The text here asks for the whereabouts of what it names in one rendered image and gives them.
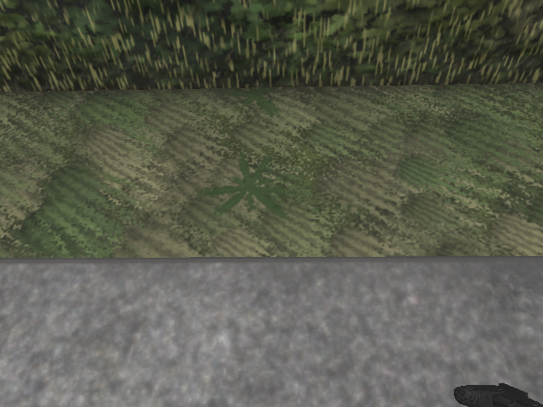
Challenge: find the robot right hand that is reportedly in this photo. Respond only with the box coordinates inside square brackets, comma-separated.
[454, 383, 543, 407]

